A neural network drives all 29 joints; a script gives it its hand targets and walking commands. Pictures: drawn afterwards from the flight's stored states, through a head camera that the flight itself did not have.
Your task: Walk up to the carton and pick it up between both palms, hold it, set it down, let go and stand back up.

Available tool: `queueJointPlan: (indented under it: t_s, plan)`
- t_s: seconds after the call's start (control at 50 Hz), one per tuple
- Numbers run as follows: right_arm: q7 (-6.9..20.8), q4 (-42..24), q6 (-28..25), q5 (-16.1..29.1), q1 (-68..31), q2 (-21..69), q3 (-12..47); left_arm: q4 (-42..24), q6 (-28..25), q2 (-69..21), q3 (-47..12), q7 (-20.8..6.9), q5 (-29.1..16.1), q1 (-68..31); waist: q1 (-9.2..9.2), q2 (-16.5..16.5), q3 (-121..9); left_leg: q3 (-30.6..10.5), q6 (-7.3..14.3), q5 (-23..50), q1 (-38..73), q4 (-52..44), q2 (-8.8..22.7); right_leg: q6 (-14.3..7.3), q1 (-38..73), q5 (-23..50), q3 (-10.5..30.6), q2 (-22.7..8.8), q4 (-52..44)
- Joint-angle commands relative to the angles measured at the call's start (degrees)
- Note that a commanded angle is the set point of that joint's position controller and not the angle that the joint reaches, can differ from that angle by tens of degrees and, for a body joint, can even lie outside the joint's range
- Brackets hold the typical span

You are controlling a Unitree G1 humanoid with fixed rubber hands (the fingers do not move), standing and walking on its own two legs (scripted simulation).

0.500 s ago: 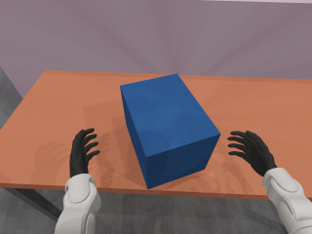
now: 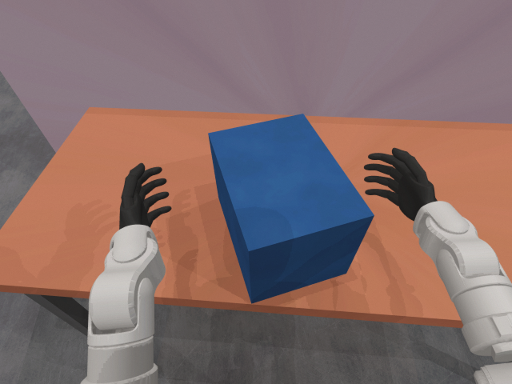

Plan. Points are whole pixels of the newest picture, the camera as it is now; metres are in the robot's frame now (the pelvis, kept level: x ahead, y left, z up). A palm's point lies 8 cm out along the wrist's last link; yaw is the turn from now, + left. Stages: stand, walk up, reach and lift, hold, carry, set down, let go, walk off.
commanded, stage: reach and lift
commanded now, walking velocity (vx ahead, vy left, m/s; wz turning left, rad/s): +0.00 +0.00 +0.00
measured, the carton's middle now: (278, 204) +0.43 +0.01 +0.00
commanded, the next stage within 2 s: none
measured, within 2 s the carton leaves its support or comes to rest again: neither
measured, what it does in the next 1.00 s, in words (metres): stands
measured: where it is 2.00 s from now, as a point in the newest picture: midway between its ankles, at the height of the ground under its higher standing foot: outside the picture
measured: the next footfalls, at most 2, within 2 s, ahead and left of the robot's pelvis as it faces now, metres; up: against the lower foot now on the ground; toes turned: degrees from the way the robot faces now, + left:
none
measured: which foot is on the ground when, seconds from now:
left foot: down 0.00-1.00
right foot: down 0.00-1.00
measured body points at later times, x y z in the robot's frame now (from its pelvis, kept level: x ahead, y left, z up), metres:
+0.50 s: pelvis +0.00 +0.00 +0.00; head +0.03 -0.01 +0.45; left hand +0.35 +0.22 +0.15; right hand +0.46 -0.15 +0.14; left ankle +0.00 +0.17 -0.75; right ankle +0.01 -0.07 -0.75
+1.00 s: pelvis +0.00 +0.01 +0.00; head +0.04 +0.00 +0.45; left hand +0.34 +0.22 +0.09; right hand +0.46 -0.14 +0.08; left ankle +0.00 +0.17 -0.75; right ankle +0.01 -0.07 -0.75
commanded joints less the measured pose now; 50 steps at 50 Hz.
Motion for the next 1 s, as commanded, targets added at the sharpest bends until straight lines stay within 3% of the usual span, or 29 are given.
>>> queueJointPlan:
  t_s: [0.0,0.06,0.08,0.14,0.18,0.22,0.28,0.36,0.4,0.42,0.44,0.54,0.56,0.6,0.64,0.68,0.7,0.76,0.8,0.84,0.9,0.98]
  plan:
    - [-0.3,-3.81,-1.1,-0.1,-26.4,-11.36,-4.46,-5.82,-0.69,2.46,1.35,-0.33,1.15,-17.88,0.36,-3.24,-20.7,0.1,3.17,14.42,4.12,1.64,-3.96,1.57,8.96,11.66,4.73,-1.78,-0.97]
    - [-0.38,-2.28,-0.18,0.01,-28.92,-9.7,-3.0,-2.9,-0.3,2.99,2.44,-0.5,0.21,-20.06,1.54,-4.77,-20.59,0.19,3.55,12.78,1.99,1.14,-4.13,2.3,10.16,11.77,4.97,-2.4,-1.13]
    - [-0.31,1.41,0.09,-0.32,-28.12,-9.73,-3.5,-2.29,-0.4,2.81,1.53,-0.51,0.42,-21.09,0.28,-4.12,-19.89,-0.03,3.28,12.01,1.96,1.1,-4.17,2.29,9.77,11.1,4.22,-1.85,-0.75]
    - [0.44,4.83,0.59,-0.12,-31.07,-9.09,-2.5,1.16,-0.53,2.36,1.66,-0.65,0.31,-22.52,1.25,-3.05,-19.23,0.05,3.23,11.5,1.53,0.83,-4.08,2.0,8.77,8.77,4.04,-1.75,-0.94]
    - [0.85,5.9,0.49,-0.28,-34.56,-10.46,-2.48,2.74,-0.91,3.07,1.67,-0.5,0.03,-26.15,1.98,-4.29,-20.96,0.15,3.17,11.14,1.56,1.21,-4.02,2.33,8.53,8.14,3.81,-1.75,-0.97]
    - [1.14,6.05,0.17,0.36,-35.85,-10.59,-2.58,1.75,-1.43,3.54,1.9,-0.17,0.47,-27.83,2.64,-2.09,-22.47,0.01,2.89,11.67,1.92,1.69,-4.08,1.86,8.29,8.19,3.68,-1.43,-0.69]
    - [1.06,3.96,-0.97,0.01,-39.34,-10.73,-2.86,0.95,-2.6,4.62,1.53,0.1,-0.51,-31.24,3.16,-2.48,-27.73,-0.12,2.78,14.54,1.42,2.77,-4.37,2.35,10.08,13.23,3.44,-1.7,-0.01]
    - [1.01,7.23,-1.14,-0.42,-41.17,-11.55,-3.31,4.21,-2.53,4.37,1.21,-0.05,0.34,-32.37,2.32,-1.57,-28.82,-0.5,1.87,15.59,1.37,3.36,-4.6,2.62,9.58,16.69,2.87,-1.45,0.58]
    - [0.85,5.69,-1.47,-0.84,-44.54,-12.98,-4.19,3.33,-3.01,5.25,1.51,-0.22,-0.79,-35.57,2.17,-3.1,-31.18,-0.62,2.0,16.28,0.68,3.62,-4.78,2.67,10.46,18.0,2.66,-1.35,0.96]
    - [1.01,9.67,-0.91,-1.48,-44.45,-13.33,-3.76,7.25,-2.92,5.16,1.48,-0.44,-0.17,-34.84,1.86,-4.07,-29.13,-0.67,2.02,15.64,0.11,3.5,-4.71,3.15,9.61,18.23,2.67,-1.55,1.28]
    - [1.01,8.39,-1.15,-0.81,-45.51,-13.02,-3.08,6.24,-3.1,4.99,1.88,-0.44,-0.76,-34.95,2.86,-3.86,-31.33,-0.49,1.95,16.02,0.57,3.58,-4.66,3.25,10.38,19.1,2.69,-1.38,1.3]
    - [1.28,14.46,-0.89,-1.37,-48.94,-12.21,-1.77,13.75,-4.05,4.58,2.18,-0.97,-1.29,-36.71,2.95,-7.39,-30.82,-0.92,2.42,14.75,-1.24,2.88,-4.69,4.0,11.77,20.56,2.34,-1.59,1.95]
    - [1.36,15.66,-0.84,-1.12,-48.14,-11.74,-1.0,14.3,-4.48,5.07,3.08,-1.18,-0.92,-35.47,4.2,-7.43,-31.01,-0.72,2.3,15.38,-1.76,2.92,-4.67,4.2,12.51,22.27,2.68,-1.92,2.14]
    - [1.87,19.37,-0.93,-0.97,-47.27,-10.87,0.02,17.48,-5.1,4.58,2.86,-1.75,0.16,-35.05,3.71,-7.51,-28.51,-0.81,2.4,15.28,-1.45,2.43,-4.63,4.4,12.1,22.29,2.45,-1.59,2.24]
    - [2.22,21.49,-1.36,-1.01,-45.61,-9.56,1.3,19.45,-6.52,4.84,4.45,-2.3,1.69,-33.34,5.29,-7.45,-28.33,-0.36,2.56,15.58,-1.12,2.34,-4.79,4.18,12.38,22.39,2.7,-1.34,2.12]
    - [2.55,24.04,-1.74,-0.69,-44.77,-7.48,2.31,19.94,-7.9,4.0,4.27,-2.91,2.21,-33.56,4.87,-6.17,-25.8,-0.2,2.49,14.7,-2.07,1.98,-4.78,4.42,13.15,22.6,3.09,-1.91,2.13]
    - [2.7,23.77,-2.55,-0.99,-44.12,-7.52,2.3,20.09,-8.59,3.94,4.92,-2.97,3.29,-32.85,5.39,-5.28,-26.49,-0.07,2.43,15.47,-1.56,2.14,-4.96,4.3,13.82,23.36,2.62,-1.55,2.38]
    - [2.73,22.26,-5.4,-2.53,-42.55,-6.33,0.32,16.82,-12.29,2.58,3.35,-3.33,4.25,-32.07,4.64,-2.87,-27.15,0.3,1.8,17.12,-2.45,2.99,-5.07,3.81,13.55,24.82,2.38,-1.44,2.09]
    - [2.86,23.61,-7.54,-3.6,-41.74,-5.46,-1.46,17.58,-15.13,1.44,1.21,-3.44,3.91,-32.16,3.01,-1.57,-26.43,-0.13,1.59,16.98,-2.73,3.77,-5.0,2.92,11.24,22.51,1.88,-0.85,1.74]
    - [3.2,21.24,-9.94,-4.82,-41.41,-4.91,-2.45,17.57,-17.75,0.27,-0.01,-3.13,4.29,-31.72,3.31,1.37,-28.24,-0.25,1.26,17.27,-2.24,4.46,-4.81,2.13,10.34,20.22,1.39,-0.83,1.46]
    - [2.84,21.66,-13.16,-8.18,-42.85,-3.88,-5.65,21.05,-22.38,-0.72,-2.29,-2.53,2.75,-33.8,2.1,0.7,-28.51,-0.67,1.52,13.46,-3.25,4.64,-4.64,1.71,5.64,13.62,0.66,-0.81,0.94]
    - [2.92,24.92,-16.78,-11.83,-44.3,-3.16,-7.12,29.05,-27.53,-0.37,-2.87,-1.49,3.14,-34.86,2.85,-1.14,-28.17,-0.03,1.95,7.92,-4.36,4.0,-3.99,1.57,1.5,5.97,-0.48,-0.82,0.13]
